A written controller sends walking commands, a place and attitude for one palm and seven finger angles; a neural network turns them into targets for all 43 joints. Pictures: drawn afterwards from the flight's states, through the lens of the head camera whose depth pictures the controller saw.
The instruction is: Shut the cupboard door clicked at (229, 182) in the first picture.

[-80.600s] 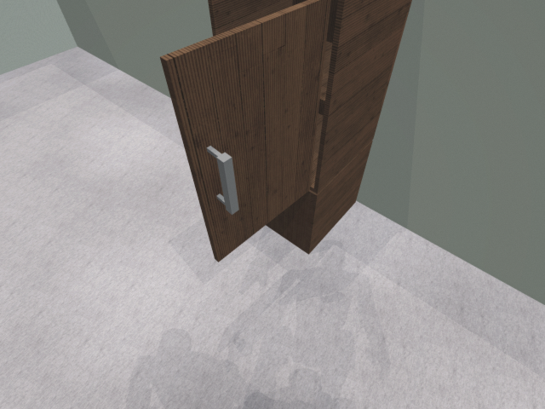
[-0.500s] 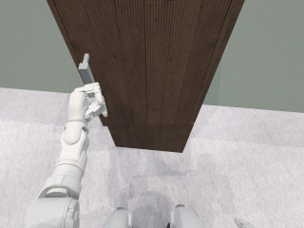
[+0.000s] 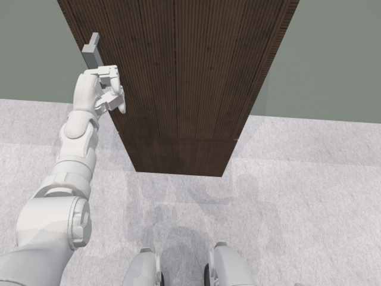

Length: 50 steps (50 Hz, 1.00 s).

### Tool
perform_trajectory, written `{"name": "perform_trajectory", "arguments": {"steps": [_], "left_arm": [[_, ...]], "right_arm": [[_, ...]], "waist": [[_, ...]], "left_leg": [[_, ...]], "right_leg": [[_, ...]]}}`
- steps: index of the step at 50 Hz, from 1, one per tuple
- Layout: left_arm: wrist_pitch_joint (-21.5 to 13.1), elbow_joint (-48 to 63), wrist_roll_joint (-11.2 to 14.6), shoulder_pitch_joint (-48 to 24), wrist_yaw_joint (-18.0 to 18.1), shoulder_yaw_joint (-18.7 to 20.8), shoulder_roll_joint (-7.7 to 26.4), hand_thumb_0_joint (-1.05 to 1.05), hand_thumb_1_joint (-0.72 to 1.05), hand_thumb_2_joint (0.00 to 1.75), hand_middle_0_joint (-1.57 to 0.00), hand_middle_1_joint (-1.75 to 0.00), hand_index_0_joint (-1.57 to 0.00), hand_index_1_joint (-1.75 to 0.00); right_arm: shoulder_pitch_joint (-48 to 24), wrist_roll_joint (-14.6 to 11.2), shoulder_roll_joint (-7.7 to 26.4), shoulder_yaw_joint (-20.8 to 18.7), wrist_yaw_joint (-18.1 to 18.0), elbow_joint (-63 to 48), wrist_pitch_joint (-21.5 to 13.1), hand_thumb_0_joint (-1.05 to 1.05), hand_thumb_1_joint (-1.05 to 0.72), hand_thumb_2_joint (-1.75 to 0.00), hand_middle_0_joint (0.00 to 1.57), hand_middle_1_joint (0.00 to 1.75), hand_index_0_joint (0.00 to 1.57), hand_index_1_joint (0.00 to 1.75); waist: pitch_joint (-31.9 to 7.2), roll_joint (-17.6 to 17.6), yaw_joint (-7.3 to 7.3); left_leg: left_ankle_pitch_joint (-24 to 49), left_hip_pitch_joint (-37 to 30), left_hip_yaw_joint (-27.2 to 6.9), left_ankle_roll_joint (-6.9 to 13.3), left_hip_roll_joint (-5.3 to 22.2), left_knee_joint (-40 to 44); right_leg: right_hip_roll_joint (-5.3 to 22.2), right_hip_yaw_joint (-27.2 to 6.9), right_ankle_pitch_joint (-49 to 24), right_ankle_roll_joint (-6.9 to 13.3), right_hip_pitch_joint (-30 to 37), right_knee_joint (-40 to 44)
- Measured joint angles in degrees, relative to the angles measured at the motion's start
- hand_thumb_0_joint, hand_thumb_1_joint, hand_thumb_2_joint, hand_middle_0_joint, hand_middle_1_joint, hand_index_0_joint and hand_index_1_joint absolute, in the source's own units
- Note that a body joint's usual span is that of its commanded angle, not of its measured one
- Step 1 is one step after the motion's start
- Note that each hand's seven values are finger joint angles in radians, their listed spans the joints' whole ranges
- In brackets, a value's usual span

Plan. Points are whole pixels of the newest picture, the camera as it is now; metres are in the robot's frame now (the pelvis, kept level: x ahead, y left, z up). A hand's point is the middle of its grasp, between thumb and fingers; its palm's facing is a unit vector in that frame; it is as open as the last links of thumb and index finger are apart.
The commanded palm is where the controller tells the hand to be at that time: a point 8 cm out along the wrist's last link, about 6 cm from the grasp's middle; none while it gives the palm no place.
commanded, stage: push the door shut along its arc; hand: left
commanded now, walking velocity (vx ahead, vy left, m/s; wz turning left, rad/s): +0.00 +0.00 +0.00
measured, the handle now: (103, 72) +0.56 +0.16 +0.07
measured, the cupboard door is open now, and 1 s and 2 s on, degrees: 1 0 0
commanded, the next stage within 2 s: pull the fist back off the door in 0.28 s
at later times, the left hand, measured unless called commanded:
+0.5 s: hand (124, 91) +0.50 +0.11 +0.08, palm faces -0.01 -1.00 +0.01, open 3.2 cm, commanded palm +0.51 +0.14 +0.07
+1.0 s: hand (136, 101) +0.48 +0.09 +0.07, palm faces +0.02 -1.00 -0.01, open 3.1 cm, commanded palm +0.43 +0.15 +0.07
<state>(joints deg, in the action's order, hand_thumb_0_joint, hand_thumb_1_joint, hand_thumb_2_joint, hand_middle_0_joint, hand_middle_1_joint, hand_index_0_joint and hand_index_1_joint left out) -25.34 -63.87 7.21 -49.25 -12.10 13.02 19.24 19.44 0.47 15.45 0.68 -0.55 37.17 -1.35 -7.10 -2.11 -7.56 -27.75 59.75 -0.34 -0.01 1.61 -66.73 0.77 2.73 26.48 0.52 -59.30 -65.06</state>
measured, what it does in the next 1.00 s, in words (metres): stands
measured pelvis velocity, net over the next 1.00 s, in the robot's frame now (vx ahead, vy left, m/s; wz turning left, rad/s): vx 0.00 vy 0.00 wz -0.03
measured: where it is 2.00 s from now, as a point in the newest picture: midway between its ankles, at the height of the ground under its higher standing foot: outside the picture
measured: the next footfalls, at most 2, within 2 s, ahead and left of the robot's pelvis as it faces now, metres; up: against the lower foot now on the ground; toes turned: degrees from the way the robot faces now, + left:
none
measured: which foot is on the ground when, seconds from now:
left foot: down 0.00-1.00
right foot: down 0.00-1.00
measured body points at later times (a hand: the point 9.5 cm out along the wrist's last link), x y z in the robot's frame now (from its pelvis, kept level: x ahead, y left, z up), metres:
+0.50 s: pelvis -0.03 +0.01 -0.02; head +0.10 +0.03 +0.41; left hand +0.50 +0.17 +0.08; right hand +0.00 -0.26 -0.13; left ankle +0.03 +0.12 -0.64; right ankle +0.04 -0.12 -0.64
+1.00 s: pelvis +0.00 +0.00 +0.01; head +0.11 -0.01 +0.44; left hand +0.48 +0.14 +0.07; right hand +0.01 -0.25 -0.12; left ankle +0.03 +0.12 -0.64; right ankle +0.04 -0.12 -0.64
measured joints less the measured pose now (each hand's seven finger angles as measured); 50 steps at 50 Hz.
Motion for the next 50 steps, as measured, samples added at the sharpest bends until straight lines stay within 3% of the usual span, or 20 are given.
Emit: {"name": "perform_trajectory", "arguments": {"steps": [3, 10, 20, 22, 26, 29, 32, 37, 42, 50], "left_arm": [[0.3, -1.4, -0.1, -2.0, -0.7, 0.3, 1.1, 0.02, 0.89, 0.9, -1.31, -1.5, -1.31, -1.5], [0.0, -3.9, -0.4, -5.2, -2.8, -0.4, 2.2, 0.02, 0.9, 0.9, -1.36, -1.5, -1.33, -1.5], [2.4, -7.1, -0.4, -11.4, -1.9, -3.3, 4.6, 0.02, 0.89, 0.9, -1.38, -1.5, -1.35, -1.5], [2.8, -7.0, -1.0, -12.1, 1.4, -2.9, 3.3, 0.02, 0.9, 0.9, -1.38, -1.5, -1.36, -1.5], [2.6, -7.5, -3.1, -13.1, 13.8, -1.0, -0.4, 0.02, 0.89, 0.9, -1.37, -1.5, -1.37, -1.5], [1.6, -9.1, -5.4, -13.3, 18.3, -0.1, -0.4, 0.02, 0.9, 0.9, -1.36, -1.5, -1.36, -1.5], [1.3, -10.2, -7.2, -13.0, 18.0, -0.5, 0.9, 0.02, 0.9, 0.9, -1.36, -1.5, -1.34, -1.5], [1.0, -9.3, -5.0, -11.7, 14.7, -0.3, 1.0, 0.02, 0.9, 0.9, -1.33, -1.5, -1.32, -1.5], [-0.3, -4.6, -4.1, -7.2, 13.9, 1.5, -1.6, 0.02, 0.9, 0.9, -1.32, -1.5, -1.31, -1.5], [-1.8, 6.8, -3.6, 6.6, 15.0, 1.4, -7.0, 0.02, 0.89, 0.9, -1.31, -1.5, -1.3, -1.5]], "right_arm": [[0.8, 0.1, 0.2, 0.0, 0.0, 0.2, -0.1, 0.01, -0.9, -0.9, 0.21, 0.3, 0.2, 0.3], [2.2, 0.1, 0.5, 0.2, 0.1, 1.3, -0.3, 0.01, -0.9, -0.9, 0.21, 0.3, 0.2, 0.3], [0.7, 0.2, 0.5, 1.2, -0.5, 1.8, -3.1, 0.01, -0.9, -0.9, 0.21, 0.3, 0.2, 0.3], [0.9, 0.8, 0.5, 1.1, -0.7, 1.7, -3.8, 0.01, -0.9, -0.9, 0.21, 0.3, 0.2, 0.3], [0.5, 2.4, 0.1, 1.2, 0.5, 1.8, -4.4, 0.01, -0.9, -0.9, 0.21, 0.3, 0.2, 0.3], [0.4, 3.0, -0.3, 1.4, 1.6, 1.4, -4.3, 0.01, -0.9, -0.9, 0.21, 0.3, 0.2, 0.3], [0.8, 3.2, -0.6, 1.6, 2.1, 1.0, -3.9, 0.01, -0.9, -0.9, 0.21, 0.3, 0.2, 0.3], [2.1, 2.7, -0.5, 1.4, 2.3, 1.0, -3.2, 0.01, -0.9, -0.9, 0.21, 0.3, 0.2, 0.3], [3.5, 2.5, -0.1, 0.6, 2.6, 0.3, -1.9, 0.01, -0.9, -0.9, 0.21, 0.3, 0.2, 0.3], [3.7, 1.8, -0.9, -0.8, 2.8, -1.3, 0.9, 0.01, -0.9, -0.9, 0.21, 0.3, 0.2, 0.3]], "waist": [[0.0, -0.1, -0.77], [0.1, -0.1, -0.93], [0.3, 0.5, -2.58], [0.1, 0.3, -2.48], [-0.4, 0.6, -2.93], [-0.6, 0.5, -3.82], [-0.5, 0.3, -4.37], [0.0, 0.0, -4.13], [-0.2, -0.4, -3.29], [-0.1, -0.3, -0.83]], "left_leg": [[0.0, 1.1, -0.2, 0.0, 0.1, -0.6], [0.1, 3.5, -1.0, 0.1, -0.1, -2.1], [1.5, 8.1, -2.3, 0.2, -0.5, -4.5], [1.8, 9.0, -2.5, 0.2, -0.6, -4.7], [2.6, 9.5, -2.1, 0.3, -0.9, -4.3], [2.8, 9.4, -1.8, 0.3, -0.9, -4.0], [2.9, 9.0, -1.5, 0.4, -0.7, -3.7], [2.6, 7.4, -0.9, 0.4, -0.4, -3.0], [1.9, 5.2, 0.3, 0.5, 0.1, -1.6], [0.7, -1.9, 2.0, 0.3, 0.8, 2.6]], "right_leg": [[-0.1, 0.1, 0.0, 0.0, -1.0, -0.3], [0.1, 1.0, -0.2, 0.0, -2.7, -1.3], [0.5, 2.2, -1.5, 0.1, -6.4, -2.9], [0.5, 2.3, -1.9, -0.1, -7.1, -2.9], [0.7, 1.9, -2.6, -0.3, -7.9, -2.8], [0.7, 1.6, -2.9, -0.3, -8.0, -2.7], [0.5, 1.3, -3.0, -0.2, -7.8, -2.5], [0.1, 0.5, -3.0, -0.3, -6.6, -1.9], [-0.4, -0.6, -2.6, -0.4, -5.1, -0.8], [-1.1, -2.3, -1.5, -0.4, 0.7, 2.3]]}}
